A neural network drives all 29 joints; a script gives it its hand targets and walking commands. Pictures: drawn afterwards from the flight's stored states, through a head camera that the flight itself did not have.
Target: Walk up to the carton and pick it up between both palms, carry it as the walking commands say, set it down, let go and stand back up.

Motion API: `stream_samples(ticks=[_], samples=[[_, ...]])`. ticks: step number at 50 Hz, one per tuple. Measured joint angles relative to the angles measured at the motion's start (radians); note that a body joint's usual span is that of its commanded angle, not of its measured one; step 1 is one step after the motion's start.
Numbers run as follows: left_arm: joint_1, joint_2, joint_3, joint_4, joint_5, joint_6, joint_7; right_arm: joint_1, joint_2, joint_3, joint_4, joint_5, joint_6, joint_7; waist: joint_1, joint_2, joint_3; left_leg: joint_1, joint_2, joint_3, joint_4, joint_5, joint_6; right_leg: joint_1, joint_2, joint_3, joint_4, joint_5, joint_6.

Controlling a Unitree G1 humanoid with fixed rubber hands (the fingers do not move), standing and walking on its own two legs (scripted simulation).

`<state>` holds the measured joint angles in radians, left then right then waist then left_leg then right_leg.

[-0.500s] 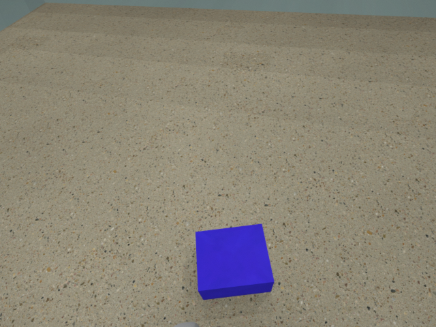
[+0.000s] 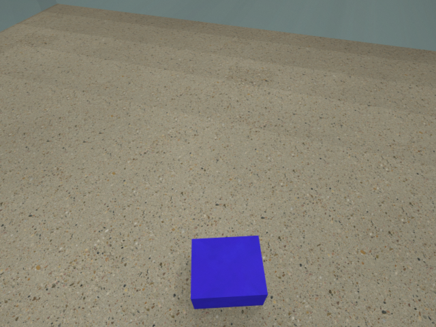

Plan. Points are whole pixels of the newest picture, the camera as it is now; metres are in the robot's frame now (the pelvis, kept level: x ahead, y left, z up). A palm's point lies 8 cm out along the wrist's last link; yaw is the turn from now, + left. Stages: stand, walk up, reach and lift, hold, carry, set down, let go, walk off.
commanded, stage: stand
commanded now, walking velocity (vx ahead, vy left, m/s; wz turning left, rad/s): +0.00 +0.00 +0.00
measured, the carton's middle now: (226, 271) +0.44 +0.00 -0.70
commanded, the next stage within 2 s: reach and lift in 0.08 s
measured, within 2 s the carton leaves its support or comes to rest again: neither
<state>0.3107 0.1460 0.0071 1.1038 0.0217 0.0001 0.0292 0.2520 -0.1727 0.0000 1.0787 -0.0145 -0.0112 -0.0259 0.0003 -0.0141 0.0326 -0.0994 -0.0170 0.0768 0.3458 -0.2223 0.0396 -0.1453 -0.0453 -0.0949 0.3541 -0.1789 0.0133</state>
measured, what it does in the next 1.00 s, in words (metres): lowers itself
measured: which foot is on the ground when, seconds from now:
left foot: down 0.00-1.00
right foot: down 0.00-1.00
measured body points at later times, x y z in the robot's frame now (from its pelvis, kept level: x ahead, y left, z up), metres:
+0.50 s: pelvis -0.01 -0.02 -0.04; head +0.09 -0.02 +0.40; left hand +0.16 +0.23 -0.17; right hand +0.14 -0.23 -0.17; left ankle -0.02 +0.09 -0.75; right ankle +0.01 -0.13 -0.75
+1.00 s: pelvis -0.09 -0.02 -0.09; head +0.08 -0.01 +0.32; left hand +0.26 +0.22 -0.19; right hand +0.24 -0.24 -0.19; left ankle -0.02 +0.10 -0.75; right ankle +0.01 -0.13 -0.75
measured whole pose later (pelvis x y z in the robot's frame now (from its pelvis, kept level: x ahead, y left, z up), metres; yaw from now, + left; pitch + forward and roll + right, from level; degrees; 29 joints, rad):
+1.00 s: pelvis -0.09 -0.02 -0.09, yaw +1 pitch +16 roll +0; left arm -0.54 0.30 0.12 0.75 -0.06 0.39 -0.10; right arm -0.46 -0.19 -0.18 0.63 0.02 0.42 -0.02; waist -0.02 0.00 0.12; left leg -0.96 -0.02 -0.01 1.07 -0.38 0.01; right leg -0.98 -0.01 -0.03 1.03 -0.33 -0.01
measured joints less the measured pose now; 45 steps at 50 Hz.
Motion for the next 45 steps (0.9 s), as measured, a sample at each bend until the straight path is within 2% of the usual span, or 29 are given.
stream_samples(ticks=[4, 5, 6, 8, 10, 14, 17, 20, 23, 29, 38, 45], samples=[[0.003, -0.001, 0.000, 0.010, 0.002, -0.003, 0.002, 0.024, 0.006, 0.002, 0.024, -0.001, -0.002, -0.001, -0.003, 0.008, 0.004, 0.001, 0.003, -0.002, 0.003, -0.003, -0.003, 0.002, 0.003, 0.000, -0.001, -0.002, -0.002], [0.015, 0.003, -0.018, -0.026, -0.029, 0.010, -0.002, 0.038, 0.006, 0.004, -0.010, 0.026, 0.015, 0.001, -0.002, 0.010, -0.029, -0.050, 0.003, -0.001, 0.036, -0.021, -0.001, -0.055, 0.005, 0.007, 0.044, -0.036, -0.011], [0.016, 0.010, -0.031, -0.116, -0.048, 0.048, -0.002, 0.039, 0.003, 0.008, -0.078, 0.049, 0.048, 0.002, -0.005, 0.011, -0.047, -0.108, 0.003, -0.001, 0.087, -0.037, 0.001, -0.117, 0.005, 0.014, 0.105, -0.072, -0.023], [-0.063, 0.032, -0.043, -0.273, -0.053, 0.143, -0.002, -0.015, -0.005, 0.001, -0.209, 0.051, 0.141, 0.001, -0.008, 0.015, -0.041, -0.200, 0.002, -0.003, 0.195, -0.075, 0.002, -0.205, 0.000, 0.023, 0.208, -0.107, -0.029], [-0.196, 0.059, -0.042, -0.369, -0.065, 0.260, -0.014, -0.105, -0.030, -0.007, -0.322, 0.052, 0.266, 0.005, -0.010, 0.023, -0.023, -0.254, 0.001, -0.003, 0.268, -0.100, 0.003, -0.255, -0.001, 0.032, 0.272, -0.105, -0.022], [-0.390, 0.095, -0.021, -0.419, -0.074, 0.476, -0.041, -0.246, -0.081, -0.012, -0.433, 0.057, 0.502, 0.012, -0.003, 0.040, -0.019, -0.314, 0.006, -0.002, 0.328, -0.128, 0.001, -0.316, 0.005, 0.040, 0.328, -0.130, -0.013], [-0.378, 0.106, 0.001, -0.445, -0.084, 0.544, -0.068, -0.236, -0.068, -0.013, -0.499, 0.066, 0.573, 0.022, -0.009, 0.035, -0.046, -0.341, 0.010, -0.009, 0.318, -0.128, -0.005, -0.343, 0.013, 0.042, 0.320, -0.132, -0.021], [-0.307, 0.095, 0.032, -0.461, -0.060, 0.515, -0.094, -0.180, -0.017, -0.028, -0.539, 0.035, 0.551, 0.037, -0.022, 0.023, -0.064, -0.374, 0.011, -0.027, 0.310, -0.123, -0.012, -0.374, 0.021, 0.042, 0.309, -0.129, -0.026], [-0.265, 0.081, 0.064, -0.481, -0.028, 0.447, -0.112, -0.131, 0.028, -0.046, -0.571, -0.001, 0.489, 0.047, -0.022, 0.014, -0.080, -0.462, 0.009, -0.054, 0.358, -0.132, -0.022, -0.454, 0.030, 0.049, 0.348, -0.138, -0.031], [-0.297, 0.087, 0.071, -0.537, -0.008, 0.354, -0.125, -0.138, 0.043, -0.086, -0.634, -0.012, 0.401, 0.041, -0.016, 0.016, -0.096, -0.650, 0.002, -0.091, 0.505, -0.173, -0.034, -0.630, 0.036, 0.052, 0.482, -0.176, -0.029], [-0.438, 0.141, 0.092, -0.567, -0.034, 0.382, -0.138, -0.310, 0.011, -0.112, -0.646, 0.029, 0.433, 0.036, -0.018, 0.012, -0.012, -0.732, 0.008, -0.085, 0.625, -0.179, -0.033, -0.711, 0.043, 0.062, 0.590, -0.170, -0.029], [-0.680, 0.164, 0.095, -0.450, -0.071, 0.413, -0.138, -0.551, -0.011, -0.150, -0.543, 0.043, 0.459, 0.023, -0.013, 0.017, 0.068, -0.787, 0.003, -0.082, 0.697, -0.173, -0.029, -0.765, 0.040, 0.067, 0.658, -0.163, -0.025]])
